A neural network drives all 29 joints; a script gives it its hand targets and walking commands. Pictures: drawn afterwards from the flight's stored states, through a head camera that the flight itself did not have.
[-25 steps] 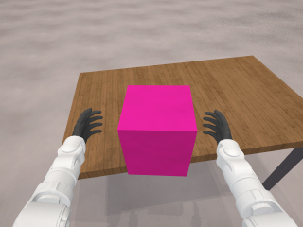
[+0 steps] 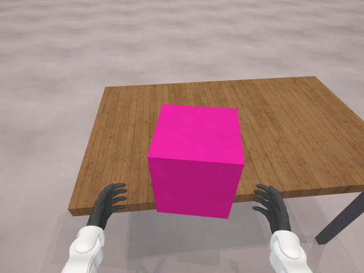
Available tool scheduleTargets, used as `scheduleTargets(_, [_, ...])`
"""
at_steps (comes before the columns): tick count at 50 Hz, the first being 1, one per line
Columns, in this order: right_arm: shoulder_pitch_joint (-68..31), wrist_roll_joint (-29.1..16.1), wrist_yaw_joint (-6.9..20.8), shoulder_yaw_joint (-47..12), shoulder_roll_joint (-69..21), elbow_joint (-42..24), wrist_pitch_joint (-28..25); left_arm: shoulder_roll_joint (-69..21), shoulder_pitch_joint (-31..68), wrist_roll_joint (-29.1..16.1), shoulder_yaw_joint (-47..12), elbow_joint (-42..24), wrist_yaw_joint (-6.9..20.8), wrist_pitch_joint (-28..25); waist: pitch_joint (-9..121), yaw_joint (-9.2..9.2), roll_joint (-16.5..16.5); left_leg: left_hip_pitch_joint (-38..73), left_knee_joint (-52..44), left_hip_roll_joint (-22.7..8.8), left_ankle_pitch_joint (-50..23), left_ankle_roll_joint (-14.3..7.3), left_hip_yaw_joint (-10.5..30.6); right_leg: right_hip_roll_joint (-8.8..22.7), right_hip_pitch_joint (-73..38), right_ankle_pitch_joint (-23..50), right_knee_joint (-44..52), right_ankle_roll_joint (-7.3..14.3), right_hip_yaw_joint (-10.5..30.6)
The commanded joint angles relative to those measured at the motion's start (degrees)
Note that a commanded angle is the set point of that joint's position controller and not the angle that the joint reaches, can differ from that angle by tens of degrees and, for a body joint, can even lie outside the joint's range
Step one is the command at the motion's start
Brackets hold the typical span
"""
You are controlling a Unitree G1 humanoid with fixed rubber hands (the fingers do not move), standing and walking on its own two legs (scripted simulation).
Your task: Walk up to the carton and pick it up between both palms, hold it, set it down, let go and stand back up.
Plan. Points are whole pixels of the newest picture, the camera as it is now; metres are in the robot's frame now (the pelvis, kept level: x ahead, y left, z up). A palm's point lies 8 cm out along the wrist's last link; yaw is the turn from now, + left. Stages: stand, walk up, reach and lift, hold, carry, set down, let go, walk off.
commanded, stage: set down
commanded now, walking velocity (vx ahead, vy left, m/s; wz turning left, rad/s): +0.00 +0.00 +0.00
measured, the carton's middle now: (195, 162) +0.45 +0.00 -0.01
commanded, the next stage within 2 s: let go in 0.28 s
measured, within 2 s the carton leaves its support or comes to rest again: neither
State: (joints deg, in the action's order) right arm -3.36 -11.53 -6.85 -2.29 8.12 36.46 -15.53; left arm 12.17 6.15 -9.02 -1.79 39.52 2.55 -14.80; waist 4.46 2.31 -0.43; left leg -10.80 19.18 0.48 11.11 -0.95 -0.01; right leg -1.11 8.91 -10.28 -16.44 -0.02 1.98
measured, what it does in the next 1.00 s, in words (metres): stands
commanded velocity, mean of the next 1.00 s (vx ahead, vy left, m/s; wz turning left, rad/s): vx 0.00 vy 0.00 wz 0.00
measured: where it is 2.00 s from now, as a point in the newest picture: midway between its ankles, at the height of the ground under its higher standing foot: outside the picture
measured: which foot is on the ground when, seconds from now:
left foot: down 0.00-1.00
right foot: down 0.00-1.00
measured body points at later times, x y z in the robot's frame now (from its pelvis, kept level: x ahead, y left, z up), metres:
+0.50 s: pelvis +0.00 +0.01 -0.01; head +0.01 +0.01 +0.44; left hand +0.21 +0.23 -0.06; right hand +0.21 -0.20 -0.06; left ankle -0.02 +0.11 -0.75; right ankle -0.02 -0.12 -0.75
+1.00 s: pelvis +0.02 -0.02 -0.01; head +0.02 -0.01 +0.44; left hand +0.18 +0.21 -0.09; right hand +0.19 -0.24 -0.10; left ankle -0.02 +0.11 -0.75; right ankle -0.02 -0.12 -0.75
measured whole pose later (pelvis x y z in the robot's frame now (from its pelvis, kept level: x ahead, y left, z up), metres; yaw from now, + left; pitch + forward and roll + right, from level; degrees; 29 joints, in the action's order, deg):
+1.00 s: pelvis +0.02 -0.02 -0.01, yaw +1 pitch +2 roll +1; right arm 7.9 -3.1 -2.4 -3.3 12.0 47.9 -15.4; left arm 12.9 -14.7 0.9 -0.5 23.5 0.2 9.3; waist 2.6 0.7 2.1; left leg -10.7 23.3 0.5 14.8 0.5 1.3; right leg -1.6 10.7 -16.4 -24.9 1.5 1.6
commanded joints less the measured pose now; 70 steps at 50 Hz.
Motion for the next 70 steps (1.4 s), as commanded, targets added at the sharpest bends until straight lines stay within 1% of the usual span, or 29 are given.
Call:
scheduleTargets(1, [-8.37,0.21,0.08,0.48,3.33,-5.57,-4.31,6.09,10.61,-1.57,0.87,-5.85,-0.35,-4.49,7.06,-0.51,-0.41,4.18,1.82,0.73,-12.13,1.11,0.09,0.21,2.78,4.28,-0.12,0.43,1.30])
scheduleTargets(5, [-5.08,0.07,0.77,-0.02,3.51,-4.05,-7.24,5.77,6.06,-2.03,0.49,-4.85,-0.16,-6.60,8.41,-0.68,-0.75,4.95,3.58,0.59,-15.23,1.69,0.59,-0.06,3.46,6.30,-1.48,0.40,1.31])
scheduleTargets(10, [-1.59,-0.39,2.40,-0.10,4.76,-1.64,-11.58,5.07,0.73,-1.75,0.49,-4.93,-0.29,-9.10,8.38,-0.88,-1.30,6.15,5.40,0.51,-18.64,2.96,1.49,-0.96,5.54,7.82,-2.75,0.46,1.11])
scheduleTargets(15, [0.13,-0.69,4.04,-0.79,5.44,0.67,-14.78,4.86,-2.46,-1.43,0.57,-5.58,-0.93,-10.20,7.64,-0.67,-0.61,4.89,6.15,0.50,-17.04,3.16,1.93,-1.47,6.99,6.99,-4.36,0.34,0.82])
scheduleTargets(18, [2.08,-0.25,4.58,-1.39,5.28,2.75,-15.43,4.79,-5.23,-0.75,0.62,-5.80,-1.21,-9.34,7.35,-0.50,-0.36,3.36,5.91,0.63,-15.16,2.91,1.85,-1.57,6.81,6.72,-5.35,0.19,0.64])
scheduleTargets(24, [7.86,1.18,4.38,-1.76,5.81,5.93,-14.75,4.50,-12.68,2.17,1.15,-9.25,-1.85,-4.64,5.32,-0.14,-1.20,1.41,4.23,0.59,-13.07,2.66,1.55,-1.77,4.84,6.87,-6.38,0.14,0.68])
scheduleTargets(26, [8.36,1.99,4.08,-1.74,6.18,6.83,-14.25,4.11,-13.90,3.00,1.03,-10.59,-2.29,-2.51,3.57,-0.16,-1.46,0.49,3.49,0.37,-10.68,2.69,1.55,-1.79,4.34,5.51,-6.52,0.18,0.58])
scheduleTargets(29, [8.38,3.89,3.51,-1.10,7.09,7.90,-12.30,3.66,-14.74,4.28,1.08,-13.10,-2.82,2.28,0.93,-0.48,-1.59,-0.97,2.16,0.03,-5.36,2.67,1.46,-1.86,3.77,2.59,-6.54,0.29,0.25])
scheduleTargets(30, [8.64,4.92,3.34,-0.62,7.51,8.72,-11.11,3.69,-15.19,5.01,1.18,-13.38,-2.91,4.49,0.18,-0.69,-1.39,-1.25,1.71,0.03,-3.90,2.65,1.43,-1.93,3.71,1.93,-6.42,0.32,0.09])
scheduleTargets(32, [8.58,6.35,3.20,0.54,8.55,7.97,-8.81,4.08,-15.35,5.98,1.67,-16.09,-3.11,8.76,0.06,-1.03,-0.47,-0.94,1.29,0.13,-2.37,2.48,1.21,-1.88,3.54,1.42,-6.31,0.35,0.00])
scheduleTargets(35, [8.42,8.07,3.41,1.72,8.88,5.81,-5.97,4.61,-16.08,7.43,2.17,-19.95,-3.54,14.12,1.09,-1.03,1.31,0.60,1.63,0.58,-4.36,2.34,0.95,-1.41,3.97,2.92,-6.25,0.37,0.15])
scheduleTargets(39, [8.98,8.34,4.23,1.30,8.29,3.74,-4.25,4.94,-18.57,8.42,2.21,-23.17,-3.97,17.75,3.02,-0.48,1.84,2.11,2.85,1.33,-10.89,2.41,0.86,-0.87,2.99,8.86,-6.74,0.24,0.85])
scheduleTargets(41, [9.75,7.83,4.47,0.48,8.05,4.05,-3.54,5.09,-19.99,8.64,2.21,-23.22,-3.83,19.00,3.21,-0.43,1.41,2.01,3.28,1.70,-13.63,2.48,0.88,-0.75,1.26,12.70,-7.07,0.04,1.27])
scheduleTargets(43, [10.85,7.65,4.47,-0.19,8.12,5.98,-2.41,5.24,-21.42,9.14,2.44,-21.92,-3.35,20.79,2.40,-0.66,1.10,1.54,3.37,2.17,-15.06,2.56,0.96,-0.71,-0.28,16.13,-7.11,-0.24,1.58])
scheduleTargets(46, [11.40,8.11,4.27,-0.28,8.73,8.77,-0.54,5.82,-21.93,10.10,3.26,-20.29,-2.42,23.71,0.32,-1.41,1.51,1.02,3.13,2.84,-14.56,2.50,1.16,-0.62,-1.04,19.11,-6.90,-0.75,1.76])
scheduleTargets(49, [9.77,9.13,4.27,0.54,9.38,8.81,-0.13,6.33,-20.09,10.57,3.85,-20.94,-2.06,24.78,0.11,-1.93,2.21,1.16,3.02,3.17,-13.34,2.33,1.31,-0.42,-0.70,19.51,-7.04,-1.11,1.54])
scheduleTargets(53, [7.82,9.64,4.93,0.94,9.46,6.23,-1.58,6.64,-17.96,9.99,3.84,-23.33,-2.55,23.32,3.06,-1.76,2.16,1.37,3.54,3.13,-13.97,2.10,1.24,-0.16,-0.85,19.43,-7.91,-1.09,1.29])
scheduleTargets(55, [8.13,9.43,5.17,0.61,9.30,5.68,-2.08,6.65,-18.27,9.49,3.69,-23.51,-2.81,22.63,4.31,-1.61,2.02,1.14,3.83,3.05,-14.52,2.01,1.19,-0.12,-1.44,19.77,-8.30,-1.04,1.30])
scheduleTargets(58, [9.70,9.04,5.15,-0.02,9.14,6.82,-1.83,6.45,-19.76,9.02,3.44,-22.34,-2.78,22.80,4.27,-1.59,1.80,0.68,3.73,3.01,-14.12,2.01,1.13,-0.15,-2.16,19.58,-8.16,-1.05,1.29])
scheduleTargets(59, [20.43,14.49,6.44,5.15,18.44,9.35,7.27,9.55,-32.02,11.00,4.54,-14.06,-3.66,17.56,8.70,2.13,-5.59,1.92,10.55,-6.15,-28.94,0.16,6.85,6.17,-5.37,17.36,-12.19,-0.91,1.90])
scheduleTargets(60, [20.31,14.95,6.81,4.81,18.09,9.26,11.12,10.10,-33.10,11.23,4.73,-13.42,-3.94,15.99,8.66,0.27,-4.02,1.72,11.91,-5.66,-25.68,-0.29,5.85,6.58,-5.77,16.22,-12.04,-0.42,2.66])
scheduleTargets(61, [18.66,14.95,7.02,4.15,16.18,8.01,13.08,10.42,-31.11,11.11,4.54,-13.69,-3.94,15.02,6.66,-0.78,-1.11,1.05,11.31,-5.80,-23.08,-0.08,6.07,6.85,-3.80,17.55,-12.17,0.13,3.04])
scheduleTargets(62, [16.81,14.77,7.21,3.67,14.41,6.88,14.32,9.90,-28.55,11.15,4.21,-14.02,-3.81,14.49,3.62,-1.49,1.17,-0.99,10.26,-5.41,-16.77,0.31,6.00,6.82,-0.86,15.92,-11.60,0.78,3.64])
scheduleTargets(63, [15.82,14.73,7.39,3.40,13.23,6.51,15.18,9.22,-25.94,11.16,3.98,-14.33,-3.71,14.43,-0.10,-2.05,2.21,-4.13,8.95,-4.62,-9.09,0.64,6.13,6.70,1.73,11.74,-10.35,1.21,4.09])
scheduleTargets(64, [15.06,14.76,7.54,3.45,13.14,6.37,15.87,8.86,-24.23,11.28,3.78,-14.45,-3.61,14.78,-4.82,-2.32,3.31,-7.37,7.90,-3.86,-3.40,0.85,6.46,6.73,4.37,7.73,-9.06,1.30,4.50])
scheduleTargets(65, [14.64,14.98,7.74,3.76,13.49,6.39,16.22,8.61,-23.77,11.11,3.70,-14.36,-3.58,14.97,-7.73,-2.30,4.46,-8.74,7.26,-3.70,-1.59,0.82,6.89,6.67,6.30,4.99,-8.21,1.43,4.79])
scheduleTargets(66, [14.71,15.14,7.91,4.02,14.01,6.44,16.30,8.51,-24.34,10.89,3.65,-14.03,-3.58,14.99,-9.11,-2.10,4.68,-8.62,6.88,-3.66,-1.56,0.59,7.27,6.44,7.84,3.00,-7.63,1.53,5.16])
scheduleTargets(67, [15.24,15.20,8.10,4.20,14.40,6.52,16.25,8.61,-25.39,10.77,3.69,-13.54,-3.59,14.90,-9.34,-1.89,4.23,-8.08,6.67,-3.73,-1.82,0.39,7.58,6.19,8.66,1.08,-7.05,1.68,5.35])
scheduleTargets(70, [17.64,14.85,8.37,4.38,14.38,7.33,15.64,9.66,-27.43,10.74,4.05,-12.19,-3.72,14.45,-5.73,-1.58,0.99,-6.83,5.97,-3.34,-1.76,0.40,8.27,5.91,6.33,-1.94,-6.85,2.00,5.19])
